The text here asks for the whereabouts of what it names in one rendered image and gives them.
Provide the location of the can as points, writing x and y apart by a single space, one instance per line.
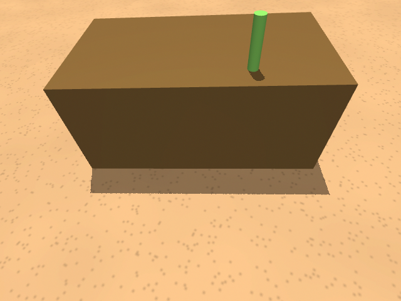
257 36

